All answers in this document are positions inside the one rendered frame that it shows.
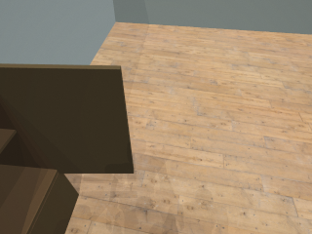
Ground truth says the cupboard door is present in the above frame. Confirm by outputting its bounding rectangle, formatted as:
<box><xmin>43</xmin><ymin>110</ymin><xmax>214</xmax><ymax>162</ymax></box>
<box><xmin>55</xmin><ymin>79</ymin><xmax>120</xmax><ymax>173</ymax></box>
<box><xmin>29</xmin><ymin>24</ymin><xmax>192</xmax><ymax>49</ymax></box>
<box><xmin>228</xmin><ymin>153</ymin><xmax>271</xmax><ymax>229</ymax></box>
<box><xmin>0</xmin><ymin>63</ymin><xmax>135</xmax><ymax>174</ymax></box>

